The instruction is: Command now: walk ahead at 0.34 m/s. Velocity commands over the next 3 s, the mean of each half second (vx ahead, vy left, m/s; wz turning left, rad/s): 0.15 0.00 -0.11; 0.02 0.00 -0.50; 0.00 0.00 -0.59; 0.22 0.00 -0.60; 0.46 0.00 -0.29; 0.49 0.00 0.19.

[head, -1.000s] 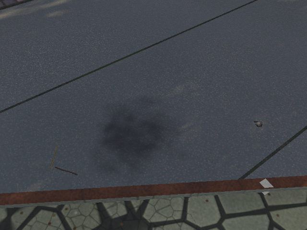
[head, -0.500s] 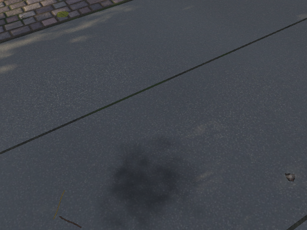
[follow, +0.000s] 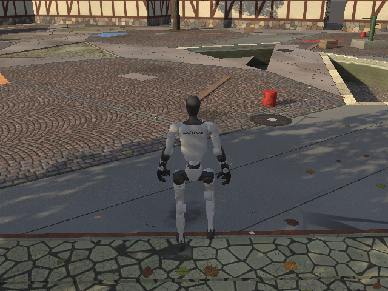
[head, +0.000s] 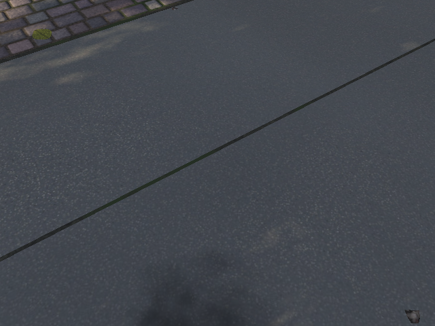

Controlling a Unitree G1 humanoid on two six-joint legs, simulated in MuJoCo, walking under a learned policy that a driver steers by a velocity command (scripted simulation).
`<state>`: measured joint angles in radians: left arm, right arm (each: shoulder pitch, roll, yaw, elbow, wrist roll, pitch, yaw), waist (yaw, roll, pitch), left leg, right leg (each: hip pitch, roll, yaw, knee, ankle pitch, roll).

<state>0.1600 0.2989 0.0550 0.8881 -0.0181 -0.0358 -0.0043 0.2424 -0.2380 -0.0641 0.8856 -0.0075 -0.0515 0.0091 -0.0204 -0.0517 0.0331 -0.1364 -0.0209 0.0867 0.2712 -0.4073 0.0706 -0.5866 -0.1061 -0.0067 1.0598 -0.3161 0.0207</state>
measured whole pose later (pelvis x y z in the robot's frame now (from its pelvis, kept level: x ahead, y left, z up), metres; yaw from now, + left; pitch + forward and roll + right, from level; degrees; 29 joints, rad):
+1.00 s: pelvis +0.16 -0.04 +0.02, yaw -22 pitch +1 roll +1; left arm 0.10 0.29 0.09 0.77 0.00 0.02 -0.01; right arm 0.09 -0.32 -0.08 0.89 0.00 0.01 -0.04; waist -0.02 0.04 0.08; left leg -0.40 0.07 0.05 0.96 -0.52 -0.05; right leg -0.33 0.03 -0.01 0.53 -0.22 -0.06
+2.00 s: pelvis +0.22 -0.13 +0.03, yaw -56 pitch +1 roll +2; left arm 0.38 0.25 0.05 0.71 -0.01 -0.06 -0.02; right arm 0.13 -0.33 -0.08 0.75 0.00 -0.08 0.02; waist 0.03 0.05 0.01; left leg -0.55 0.04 -0.02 0.98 -0.24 0.03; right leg -0.11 0.06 0.10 0.33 -0.24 -0.08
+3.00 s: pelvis +0.48 -0.65 +0.03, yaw -55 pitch +1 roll -1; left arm 0.26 0.27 0.06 0.75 0.01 -0.10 -0.02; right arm 0.26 -0.33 -0.06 0.77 0.03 -0.03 0.01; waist 0.02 0.05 0.03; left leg -0.57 0.08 -0.04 1.13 -0.30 -0.01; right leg -0.21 0.01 -0.11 0.37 -0.19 -0.03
